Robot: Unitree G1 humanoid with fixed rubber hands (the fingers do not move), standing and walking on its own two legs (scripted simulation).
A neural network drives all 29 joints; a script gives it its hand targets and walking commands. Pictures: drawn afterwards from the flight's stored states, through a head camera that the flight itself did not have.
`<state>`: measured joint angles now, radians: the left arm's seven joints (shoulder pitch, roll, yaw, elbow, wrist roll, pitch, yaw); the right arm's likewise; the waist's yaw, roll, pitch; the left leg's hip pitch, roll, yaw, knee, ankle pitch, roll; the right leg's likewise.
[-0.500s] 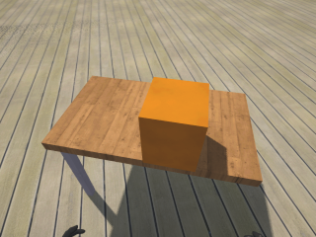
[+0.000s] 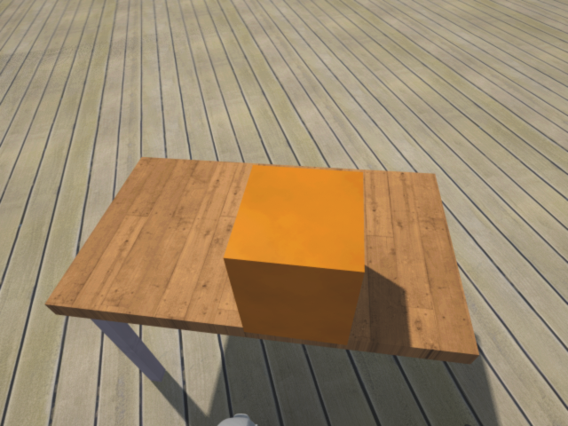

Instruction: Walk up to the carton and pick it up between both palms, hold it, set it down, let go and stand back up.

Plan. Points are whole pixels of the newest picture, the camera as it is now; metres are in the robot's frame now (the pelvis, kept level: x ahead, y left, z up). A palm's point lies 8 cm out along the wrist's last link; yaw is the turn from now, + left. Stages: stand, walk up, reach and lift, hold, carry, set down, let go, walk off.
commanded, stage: walk up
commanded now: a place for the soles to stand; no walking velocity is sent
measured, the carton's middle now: (300, 256) +0.44 +0.02 -0.06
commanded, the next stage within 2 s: none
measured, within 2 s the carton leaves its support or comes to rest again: neither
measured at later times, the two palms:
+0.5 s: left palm (128, 397) +0.20 +0.28 -0.11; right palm out of the picture +0.12 -0.25 -0.12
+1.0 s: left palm (135, 379) +0.22 +0.27 -0.10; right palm (491, 418) +0.20 -0.25 -0.08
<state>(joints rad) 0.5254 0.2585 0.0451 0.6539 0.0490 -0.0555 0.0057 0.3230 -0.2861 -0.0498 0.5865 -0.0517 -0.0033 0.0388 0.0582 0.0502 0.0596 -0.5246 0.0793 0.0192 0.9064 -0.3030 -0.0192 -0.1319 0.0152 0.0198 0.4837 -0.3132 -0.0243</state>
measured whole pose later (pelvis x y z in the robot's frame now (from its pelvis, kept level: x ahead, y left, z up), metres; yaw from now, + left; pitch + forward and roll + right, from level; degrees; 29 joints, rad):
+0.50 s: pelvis +0.06 +0.03 -0.02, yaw -5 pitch -3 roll -1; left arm 0.29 0.28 0.04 0.61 0.02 0.02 0.00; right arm 0.33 -0.30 -0.03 0.62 0.00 0.03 -0.01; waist -0.03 0.02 0.08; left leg -0.40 0.08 0.08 0.73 -0.32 0.00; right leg -0.31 0.00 -0.01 0.69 -0.32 0.00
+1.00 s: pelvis +0.09 +0.02 -0.01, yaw -3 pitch -1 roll +0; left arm 0.25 0.30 0.00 0.63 0.00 0.02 -0.02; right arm 0.28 -0.31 -0.01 0.57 -0.01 0.00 0.01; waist 0.00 0.00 0.03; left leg -0.35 0.04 0.02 0.61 -0.25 -0.01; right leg -0.26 -0.02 -0.05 0.61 -0.34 0.00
